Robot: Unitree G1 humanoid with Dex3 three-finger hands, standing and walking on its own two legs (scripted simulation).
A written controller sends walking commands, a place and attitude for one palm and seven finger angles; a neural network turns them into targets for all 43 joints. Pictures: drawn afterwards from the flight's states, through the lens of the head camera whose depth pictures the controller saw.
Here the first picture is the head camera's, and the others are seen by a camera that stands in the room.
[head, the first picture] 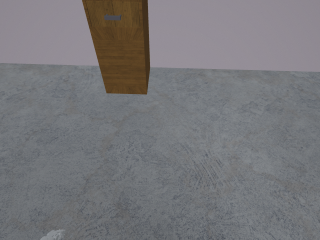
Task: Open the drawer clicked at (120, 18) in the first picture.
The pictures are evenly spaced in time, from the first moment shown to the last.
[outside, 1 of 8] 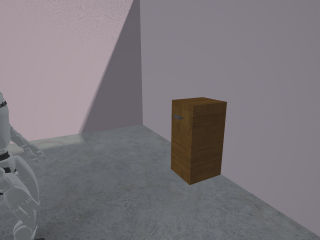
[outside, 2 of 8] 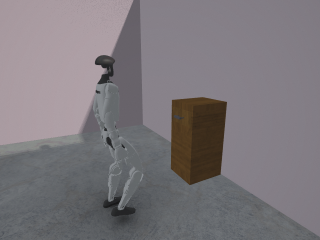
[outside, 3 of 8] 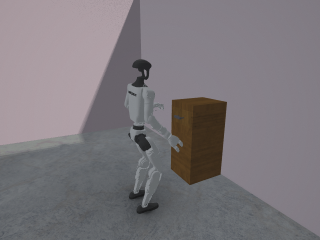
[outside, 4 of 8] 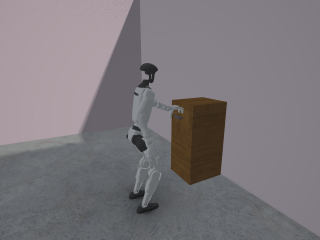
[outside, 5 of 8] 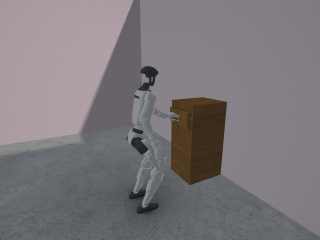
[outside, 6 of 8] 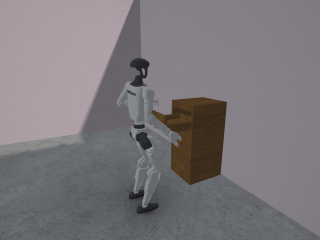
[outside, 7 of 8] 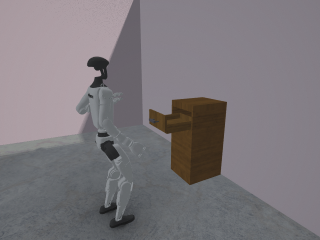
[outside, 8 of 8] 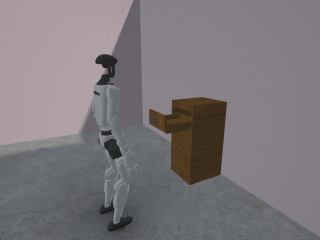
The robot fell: no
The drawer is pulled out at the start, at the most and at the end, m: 0.00 0.30 0.30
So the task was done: yes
